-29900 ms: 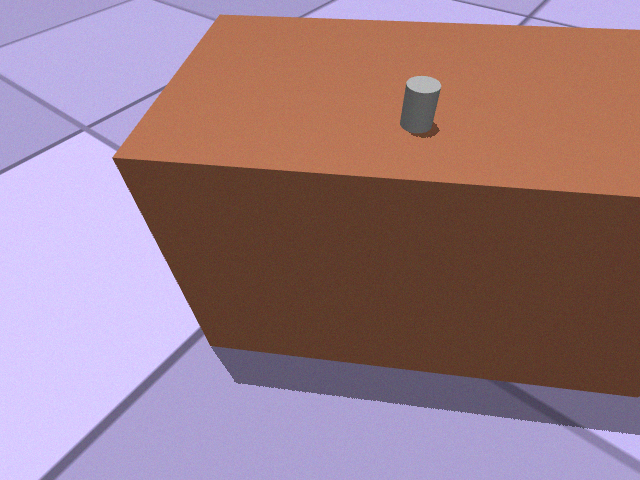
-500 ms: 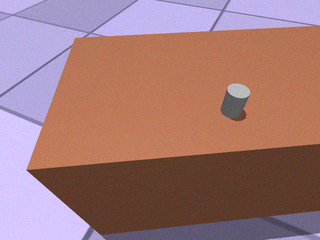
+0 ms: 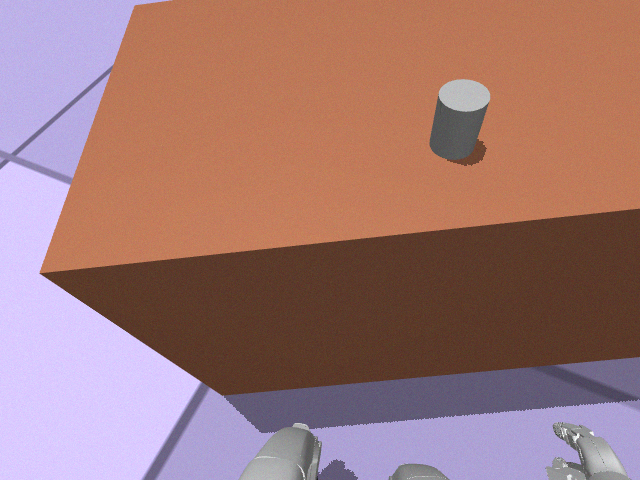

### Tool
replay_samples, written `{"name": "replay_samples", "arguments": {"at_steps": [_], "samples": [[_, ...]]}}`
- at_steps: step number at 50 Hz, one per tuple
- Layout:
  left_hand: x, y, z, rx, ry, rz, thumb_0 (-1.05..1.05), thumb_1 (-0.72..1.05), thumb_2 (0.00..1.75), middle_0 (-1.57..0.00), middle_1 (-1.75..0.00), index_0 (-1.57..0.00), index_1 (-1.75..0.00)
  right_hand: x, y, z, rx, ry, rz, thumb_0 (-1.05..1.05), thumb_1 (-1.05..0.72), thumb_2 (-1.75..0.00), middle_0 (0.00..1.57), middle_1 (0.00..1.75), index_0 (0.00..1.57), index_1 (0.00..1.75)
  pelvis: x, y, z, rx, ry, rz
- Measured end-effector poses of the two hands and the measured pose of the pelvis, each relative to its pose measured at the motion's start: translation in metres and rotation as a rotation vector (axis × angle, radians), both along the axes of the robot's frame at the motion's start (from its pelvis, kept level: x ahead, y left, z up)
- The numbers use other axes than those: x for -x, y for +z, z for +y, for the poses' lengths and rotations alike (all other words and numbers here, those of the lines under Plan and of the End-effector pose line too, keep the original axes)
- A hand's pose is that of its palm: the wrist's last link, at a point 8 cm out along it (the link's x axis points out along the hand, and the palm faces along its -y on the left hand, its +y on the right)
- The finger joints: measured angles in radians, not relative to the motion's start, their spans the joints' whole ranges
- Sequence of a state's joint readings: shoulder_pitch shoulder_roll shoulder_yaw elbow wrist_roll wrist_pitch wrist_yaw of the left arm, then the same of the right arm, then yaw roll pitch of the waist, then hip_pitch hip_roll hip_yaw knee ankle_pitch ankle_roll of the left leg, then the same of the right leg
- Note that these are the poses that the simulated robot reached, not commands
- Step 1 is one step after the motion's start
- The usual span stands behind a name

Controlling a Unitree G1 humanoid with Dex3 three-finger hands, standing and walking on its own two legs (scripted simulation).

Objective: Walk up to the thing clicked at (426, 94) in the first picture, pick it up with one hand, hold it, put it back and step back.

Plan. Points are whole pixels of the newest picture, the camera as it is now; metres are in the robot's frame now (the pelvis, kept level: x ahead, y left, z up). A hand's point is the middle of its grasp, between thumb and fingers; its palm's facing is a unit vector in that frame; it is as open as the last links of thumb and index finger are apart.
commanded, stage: step back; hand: right
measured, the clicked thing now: (457, 121) +0.55 -0.17 +0.08
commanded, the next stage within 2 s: none
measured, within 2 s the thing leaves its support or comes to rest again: neither
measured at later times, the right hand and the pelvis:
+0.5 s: hand out of the picture +0.01 -0.23 -0.13, palm faces -0.14 +0.90 -0.41, open 7.4 cm; pelvis -0.11 +0.03 +0.00, yaw +5 degrees
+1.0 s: hand out of the picture -0.19 -0.26 -0.16, palm faces -0.02 +0.94 -0.33, open 7.4 cm; pelvis -0.26 +0.01 +0.01, yaw +0 degrees
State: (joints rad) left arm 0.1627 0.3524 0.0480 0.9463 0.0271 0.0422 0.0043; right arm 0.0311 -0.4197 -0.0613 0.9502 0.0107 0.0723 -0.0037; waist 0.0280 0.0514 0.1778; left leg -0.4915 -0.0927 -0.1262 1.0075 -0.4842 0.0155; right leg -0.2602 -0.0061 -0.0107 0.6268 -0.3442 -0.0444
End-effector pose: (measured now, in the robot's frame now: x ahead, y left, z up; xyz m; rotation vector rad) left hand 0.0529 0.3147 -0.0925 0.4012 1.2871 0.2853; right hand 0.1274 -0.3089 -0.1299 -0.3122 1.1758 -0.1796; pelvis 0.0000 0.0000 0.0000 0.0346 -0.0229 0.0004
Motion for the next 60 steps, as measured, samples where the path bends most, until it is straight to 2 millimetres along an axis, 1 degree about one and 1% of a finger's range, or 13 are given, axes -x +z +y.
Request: {"name": "replay_samples", "arguments": {"at_steps": [6, 12, 17, 20, 27, 31, 35, 41, 45, 48, 53, 56, 60], "samples": [[0.004, 0.005, -0.006, -0.005, 0.007, -0.059, 0.01, 0.90, 0.90, -0.20, -0.30, -0.20, -0.30, 0.036, -0.003, -0.001, 0.012, 0.052, 0.078, 0.01, -0.90, -0.90, 0.20, 0.30, 0.20, 0.30, 0.019, 0.003, -0.004, 0.005, 0.044, 0.030], [0.015, -0.003, -0.002, 0.010, 0.027, -0.164, 0.00, 0.90, 0.90, -0.20, -0.30, -0.20, -0.30, 0.063, -0.005, 0.007, 0.048, 0.118, 0.134, 0.01, -0.90, -0.90, 0.20, 0.30, 0.20, 0.30, 0.047, -0.003, 0.001, 0.017, 0.093, 0.015], [0.046, -0.023, 0.016, 0.044, 0.037, -0.172, 0.00, 0.90, 0.90, -0.21, -0.30, -0.20, -0.30, 0.076, 0.002, 0.022, 0.074, 0.142, 0.075, 0.01, -0.90, -0.90, 0.21, 0.30, 0.20, 0.30, 0.076, -0.014, 0.016, 0.030, 0.117, -0.009], [0.067, -0.031, 0.028, 0.060, 0.052, -0.160, 0.00, 0.90, 0.90, -0.20, -0.30, -0.20, -0.30, 0.092, 0.013, 0.033, 0.079, 0.139, 0.043, 0.01, -0.90, -0.90, 0.21, 0.30, 0.20, 0.30, 0.093, -0.013, 0.026, 0.013, 0.098, -0.028], [0.114, -0.018, 0.043, 0.055, 0.069, -0.125, 0.01, 0.91, 0.90, -0.20, -0.30, -0.20, -0.30, 0.127, 0.040, 0.044, 0.091, 0.114, 0.003, 0.01, -0.90, -0.90, 0.21, 0.30, 0.20, 0.30, 0.125, 0.005, 0.033, 0.064, 0.069, -0.003], [0.148, -0.018, 0.046, 0.039, 0.048, -0.080, 0.01, 0.91, 0.90, -0.20, -0.30, -0.20, -0.30, 0.139, 0.041, 0.045, 0.082, 0.103, -0.047, 0.01, -0.90, -0.90, 0.21, 0.30, 0.20, 0.30, 0.151, 0.004, 0.032, 0.057, 0.036, 0.002], [0.179, -0.020, 0.040, 0.025, 0.012, -0.032, 0.01, 0.91, 0.90, -0.20, -0.30, -0.20, -0.30, 0.159, 0.030, 0.041, 0.054, 0.087, -0.089, 0.01, -0.90, -0.90, 0.21, 0.30, 0.20, 0.30, 0.179, -0.003, 0.027, 0.040, 0.000, -0.006], [0.224, -0.012, 0.015, 0.005, -0.024, -0.022, 0.01, 0.91, 0.90, -0.20, -0.30, -0.20, -0.30, 0.213, 0.001, 0.022, -0.005, 0.022, -0.084, 0.01, -0.90, -0.90, 0.21, 0.30, 0.20, 0.30, 0.222, -0.011, 0.015, 0.067, -0.013, -0.038], [0.250, 0.006, 0.008, -0.004, -0.024, -0.030, 0.01, 0.90, 0.90, -0.20, -0.30, -0.20, -0.30, 0.260, 0.002, 0.018, -0.028, -0.015, -0.009, 0.01, -0.90, -0.90, 0.21, 0.30, 0.20, 0.30, 0.239, 0.001, 0.010, -0.007, -0.044, -0.024], [0.253, 0.016, 0.009, -0.018, -0.029, -0.047, 0.01, 0.90, 0.90, -0.21, -0.30, -0.20, -0.30, 0.296, 0.004, 0.011, -0.019, -0.034, 0.031, 0.01, -0.90, -0.90, 0.21, 0.30, 0.20, 0.30, 0.253, 0.006, 0.010, -0.011, -0.021, 0.000], [0.240, 0.019, 0.016, -0.035, -0.058, -0.162, 0.01, 0.90, 0.90, -0.21, -0.30, -0.20, -0.30, 0.353, -0.001, 0.005, 0.039, -0.019, 0.140, 0.01, -0.90, -0.90, 0.21, 0.30, 0.20, 0.30, 0.283, 0.002, 0.016, 0.013, 0.027, 0.018], [0.240, 0.013, 0.022, -0.028, -0.063, -0.236, 0.01, 0.90, 0.90, -0.21, -0.30, -0.20, -0.30, 0.376, -0.001, 0.010, 0.068, 0.010, 0.177, 0.01, -0.90, -0.90, 0.20, 0.30, 0.20, 0.30, 0.304, -0.004, 0.022, 0.021, 0.061, 0.011], [0.255, -0.008, 0.035, 0.014, -0.058, -0.276, 0.00, 0.90, 0.90, -0.20, -0.30, -0.20, -0.30, 0.395, 0.003, 0.024, 0.094, 0.031, 0.150, 0.01, -0.90, -0.90, 0.20, 0.30, 0.20, 0.30, 0.337, -0.014, 0.034, 0.003, 0.074, -0.020]]}}
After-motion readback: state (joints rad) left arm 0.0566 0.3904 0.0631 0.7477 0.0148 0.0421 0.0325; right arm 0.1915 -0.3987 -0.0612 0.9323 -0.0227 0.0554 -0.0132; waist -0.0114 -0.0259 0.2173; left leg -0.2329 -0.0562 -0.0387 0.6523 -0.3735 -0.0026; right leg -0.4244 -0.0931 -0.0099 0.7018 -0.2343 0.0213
